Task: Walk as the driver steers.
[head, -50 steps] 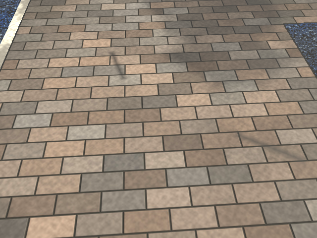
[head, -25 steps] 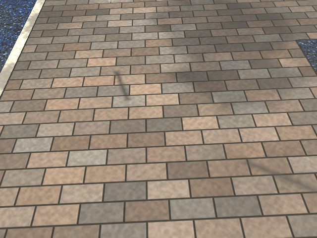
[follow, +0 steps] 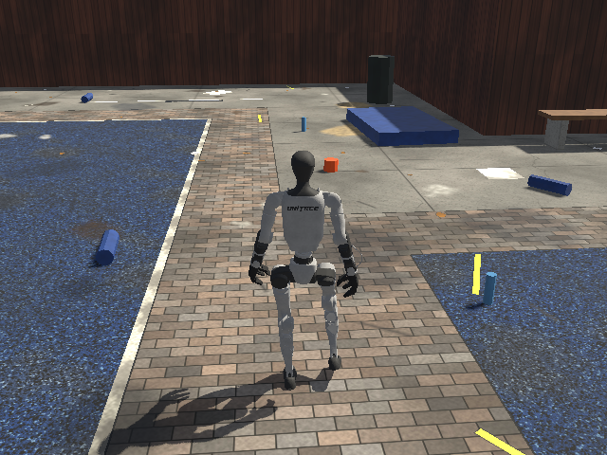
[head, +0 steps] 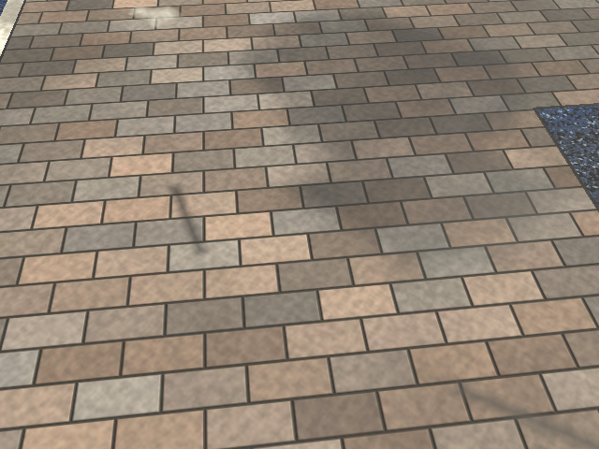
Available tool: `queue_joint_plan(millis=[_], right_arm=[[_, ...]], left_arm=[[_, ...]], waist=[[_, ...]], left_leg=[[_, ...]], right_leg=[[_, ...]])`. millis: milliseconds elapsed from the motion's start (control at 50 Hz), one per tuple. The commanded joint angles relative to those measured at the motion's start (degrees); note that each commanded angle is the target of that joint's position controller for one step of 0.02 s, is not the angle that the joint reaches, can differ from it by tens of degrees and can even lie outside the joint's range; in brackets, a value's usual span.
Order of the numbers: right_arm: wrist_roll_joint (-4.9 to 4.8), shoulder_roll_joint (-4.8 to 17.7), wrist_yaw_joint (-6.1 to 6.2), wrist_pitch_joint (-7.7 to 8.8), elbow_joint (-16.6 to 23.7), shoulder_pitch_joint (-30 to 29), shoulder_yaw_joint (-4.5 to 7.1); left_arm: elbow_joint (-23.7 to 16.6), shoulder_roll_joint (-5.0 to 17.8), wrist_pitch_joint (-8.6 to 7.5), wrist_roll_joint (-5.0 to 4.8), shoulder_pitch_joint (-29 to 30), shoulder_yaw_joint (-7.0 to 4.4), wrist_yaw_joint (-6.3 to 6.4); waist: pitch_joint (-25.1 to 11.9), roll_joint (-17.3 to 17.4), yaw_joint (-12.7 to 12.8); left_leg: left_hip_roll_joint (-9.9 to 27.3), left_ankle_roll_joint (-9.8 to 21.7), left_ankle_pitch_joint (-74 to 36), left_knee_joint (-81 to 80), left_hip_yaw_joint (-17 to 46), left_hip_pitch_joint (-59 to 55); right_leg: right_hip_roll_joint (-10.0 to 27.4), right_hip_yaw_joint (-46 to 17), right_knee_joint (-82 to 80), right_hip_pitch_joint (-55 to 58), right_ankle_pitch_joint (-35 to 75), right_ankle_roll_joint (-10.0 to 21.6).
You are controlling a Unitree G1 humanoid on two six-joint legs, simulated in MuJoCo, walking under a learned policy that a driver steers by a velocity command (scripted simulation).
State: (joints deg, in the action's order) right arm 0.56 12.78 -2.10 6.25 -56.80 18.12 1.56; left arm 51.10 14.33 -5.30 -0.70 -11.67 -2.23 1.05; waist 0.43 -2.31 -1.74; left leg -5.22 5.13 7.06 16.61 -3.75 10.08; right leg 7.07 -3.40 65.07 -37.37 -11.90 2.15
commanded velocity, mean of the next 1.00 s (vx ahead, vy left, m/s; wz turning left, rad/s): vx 0.09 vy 0.00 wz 0.23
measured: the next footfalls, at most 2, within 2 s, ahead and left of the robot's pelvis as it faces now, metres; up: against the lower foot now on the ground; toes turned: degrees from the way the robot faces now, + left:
right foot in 0.22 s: +0.27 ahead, -0.14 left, +0.00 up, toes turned +0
left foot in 0.56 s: +0.19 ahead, +0.08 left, +0.00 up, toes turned +6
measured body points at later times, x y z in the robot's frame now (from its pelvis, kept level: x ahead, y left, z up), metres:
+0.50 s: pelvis +0.15 -0.05 -0.01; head +0.17 -0.05 +0.44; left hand +0.25 +0.20 -0.14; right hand +0.21 -0.30 -0.16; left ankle +0.14 +0.09 -0.73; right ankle +0.23 -0.14 -0.74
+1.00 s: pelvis +0.16 -0.07 +0.00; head +0.20 -0.08 +0.45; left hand +0.20 +0.23 -0.11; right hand +0.35 -0.32 -0.13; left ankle +0.11 +0.06 -0.68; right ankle +0.19 -0.16 -0.74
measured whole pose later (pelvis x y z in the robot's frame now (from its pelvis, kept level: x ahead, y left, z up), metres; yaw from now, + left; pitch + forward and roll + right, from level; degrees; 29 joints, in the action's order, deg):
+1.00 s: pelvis +0.16 -0.07 +0.00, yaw +18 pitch +2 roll +0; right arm -1.2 17.8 3.2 -1.5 -48.2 9.8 6.3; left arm 49.0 14.1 -1.3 1.4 -8.0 -3.5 1.9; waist 1.3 2.2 -1.0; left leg -3.9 -1.6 27.1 58.2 7.5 28.8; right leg -0.6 1.9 25.6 -14.9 -13.1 2.2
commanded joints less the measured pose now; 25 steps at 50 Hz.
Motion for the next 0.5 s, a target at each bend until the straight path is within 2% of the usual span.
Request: queue_joint_plan(millis=[20, 80, 140, 180, 200, 220, 240, 260, 280, 300, 320, 340, 360, 380, 420, 440, 500], right_arm=[[0.45, 7.0, 1.07, 0.9, 3.24, -3.45, 0.8], [-0.18, 8.41, 1.87, -0.04, 2.32, -0.28, 0.86], [-0.75, 8.93, 2.2, -1.09, 0.87, 1.67, 0.92], [-1.1, 8.53, 2.45, -1.63, 0.44, 0.8, 0.9], [-1.48, 8.37, 2.61, -1.87, 0.46, -0.42, 0.9], [-1.53, 7.64, 2.72, -2.0, 0.45, -0.2, 0.71], [-0.57, 6.84, 2.83, -1.71, 0.55, 2.01, 0.37], [0.47, 1.01, 2.42, -1.17, -1.32, 10.62, -1.3], [-0.37, 0.88, 2.41, -1.72, -2.43, 11.8, -1.7], [-1.28, 5.32, 2.51, -2.74, -1.75, 8.18, -0.6], [-1.56, 6.27, 3.01, -3.97, -0.83, 4.01, -0.07], [-1.2, 6.03, 3.53, -5.08, -0.56, 1.61, 0.24], [-0.78, 5.53, 4.08, -5.99, -0.42, 0.95, 0.41], [-0.69, 4.33, 4.46, -6.46, -0.75, 1.22, 0.25], [-0.59, 2.4, 4.88, -6.7, -2.31, 2.94, -0.08], [-0.68, 2.31, 4.89, -6.81, -2.51, 2.91, -0.09], [-0.47, 4.56, 4.6, -7.1, -0.63, -0.16, 0.68]], left_arm=[[-1.91, 2.04, 0.25, 0.92, -3.84, -0.63, 0.54], [-3.04, 0.35, 0.11, 0.75, 2.45, 0.1, 0.14], [-3.97, 1.64, 0.54, 0.44, 5.91, 0.02, -0.36], [-4.47, 3.1, 0.35, 0.85, 6.22, -0.38, -0.72], [-3.79, 3.8, 0.06, 1.2, 4.01, -0.75, -0.82], [-2.16, 5.26, -0.22, 1.63, 0.5, -1.43, -0.67], [-1.14, 9.04, -0.47, 2.19, -3.82, -2.42, -0.29], [-0.62, 10.88, 0.2, 2.33, -6.29, -2.56, -0.1], [0.08, 5.76, 0.85, 1.9, -8.82, -1.37, -0.45], [-0.29, 3.85, 1.04, 1.42, -7.05, -0.65, -0.96], [-1.2, 4.03, 1.17, 1.32, -2.41, -0.51, -1.07], [-2.08, 4.41, 1.23, 1.5, 1.7, -0.38, -1.01], [-2.65, 4.77, 1.37, 1.8, 5.06, -0.43, -0.76], [-2.7, 5.21, 1.72, 2.18, 6.87, -0.6, -0.62], [-1.74, 4.1, 2.11, 2.54, 6.15, -0.42, -0.2], [-1.49, 4.22, 2.19, 2.25, 5.9, -0.48, 0.09], [-1.66, 7.44, 3.18, 0.71, 6.11, -1.51, 1.48]], waist=[[2.21, 4.59, 3.73], [0.0, 5.14, 0.94], [-0.88, 6.29, -0.37], [-1.66, 6.9, 0.41], [-2.69, 6.39, 2.03], [-4.38, 4.97, 3.07], [-8.36, 1.26, 3.34], [-15.06, -8.95, 0.46], [-19.67, -12.51, 2.47], [-16.68, -8.18, 2.71], [-12.12, -4.15, 1.88], [-8.51, -2.13, 1.09], [-6.69, -2.74, -0.25], [-5.17, -4.05, -1.05], [-5.52, -4.97, -1.18], [-5.9, -4.97, -1.02], [-5.33, -4.71, -0.61]], left_leg=[[14.67, 9.1, -25.82, -8.28, 7.58, 7.77], [12.85, 6.65, -28.44, -5.51, 4.22, 4.95], [15.03, 6.33, -25.51, -2.51, 6.1, -0.38], [16.3, 5.25, -25.2, 1.62, 7.99, -3.7], [15.82, 4.12, -23.44, 4.66, 8.36, -4.53], [13.35, 2.6, -21.95, 9.22, 7.96, -4.78], [9.57, 0.22, -15.71, 17.0, 5.92, -1.25], [4.32, -3.01, 10.4, 29.24, 3.55, 12.38], [3.39, -5.14, 29.83, 38.76, 4.99, 15.88], [5.2, -5.52, 31.89, 43.32, 7.29, 17.13], [6.84, -5.99, 29.31, 44.8, 7.38, 18.56], [8.12, -6.63, 26.49, 43.28, 7.34, 18.0], [9.34, -7.09, 23.27, 39.74, 7.56, 15.1], [8.86, -7.44, 21.3, 35.69, 6.26, 11.55], [7.9, -7.51, 18.15, 29.35, 4.57, 6.6], [7.53, -7.32, 15.47, 26.56, 3.8, 5.22], [6.04, -5.64, 9.23, 20.63, 1.09, 4.04]], right_leg=[[0.81, 1.26, -9.51, 3.23, 7.77, -2.06], [-2.21, 3.49, -23.4, 8.13, 15.63, -2.32], [-3.61, 2.57, -29.67, 9.78, 15.73, -2.17], [-4.25, 1.81, -33.48, 11.2, 12.66, -0.72], [-4.89, 2.1, -37.43, 14.53, 13.99, 0.24], [-5.72, 2.95, -41.52, 20.04, 18.71, 1.24], [-0.51, -1.48, -40.0, 29.68, 40.83, 3.25], [10.03, -11.11, -35.48, 47.06, 56.71, 11.39], [15.41, -19.11, -39.21, 47.47, 49.41, 16.53], [13.53, -19.77, -42.71, 41.27, 33.78, 15.34], [11.6, -17.89, -44.87, 35.3, 22.35, 12.97], [10.18, -15.55, -47.46, 28.7, 14.71, 11.63], [8.43, -13.41, -49.65, 23.26, 8.56, 10.17], [6.07, -10.31, -50.98, 18.58, 5.54, 9.14], [4.08, -6.07, -51.32, 16.19, 3.53, 8.97], [4.0, -5.13, -51.01, 16.4, 1.81, 9.06], [5.11, -4.72, -50.04, 16.97, -6.43, 8.71]])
